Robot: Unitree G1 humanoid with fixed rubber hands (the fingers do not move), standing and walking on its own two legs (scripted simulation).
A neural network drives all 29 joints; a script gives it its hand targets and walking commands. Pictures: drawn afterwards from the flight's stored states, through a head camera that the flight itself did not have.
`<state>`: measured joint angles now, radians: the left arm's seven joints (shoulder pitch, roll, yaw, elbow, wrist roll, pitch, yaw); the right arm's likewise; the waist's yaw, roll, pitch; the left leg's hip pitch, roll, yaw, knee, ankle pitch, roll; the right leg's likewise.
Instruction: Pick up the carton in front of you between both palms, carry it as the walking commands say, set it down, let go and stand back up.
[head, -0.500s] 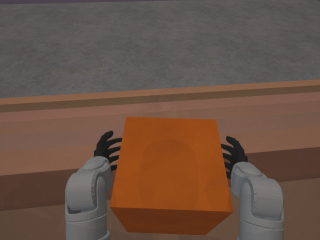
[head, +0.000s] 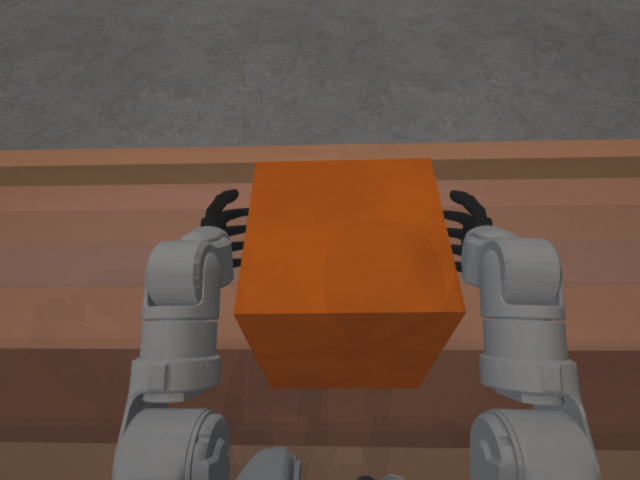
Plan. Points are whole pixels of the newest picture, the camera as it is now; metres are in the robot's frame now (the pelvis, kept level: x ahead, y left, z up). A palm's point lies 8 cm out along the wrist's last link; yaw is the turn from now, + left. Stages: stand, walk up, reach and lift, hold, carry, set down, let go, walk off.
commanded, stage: carry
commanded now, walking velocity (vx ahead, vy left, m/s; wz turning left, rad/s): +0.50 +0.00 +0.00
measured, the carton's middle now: (343, 284) +0.36 +0.01 +0.00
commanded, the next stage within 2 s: none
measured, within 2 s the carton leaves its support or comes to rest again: neither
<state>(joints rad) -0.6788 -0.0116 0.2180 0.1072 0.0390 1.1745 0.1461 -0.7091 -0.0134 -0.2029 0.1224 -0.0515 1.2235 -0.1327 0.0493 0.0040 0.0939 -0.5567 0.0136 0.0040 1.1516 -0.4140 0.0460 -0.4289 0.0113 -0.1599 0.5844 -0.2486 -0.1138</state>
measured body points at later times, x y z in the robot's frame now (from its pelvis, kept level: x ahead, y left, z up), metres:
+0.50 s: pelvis +0.35 +0.08 -0.16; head +0.35 +0.10 +0.29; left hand +0.74 +0.21 -0.01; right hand +0.71 -0.09 -0.01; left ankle +0.44 +0.11 -0.86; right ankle +0.15 -0.07 -0.64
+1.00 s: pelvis +0.68 +0.15 -0.26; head +0.71 +0.16 +0.19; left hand +1.05 +0.29 -0.14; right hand +1.05 -0.01 -0.13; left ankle +0.53 +0.15 -0.78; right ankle +0.76 +0.12 -0.98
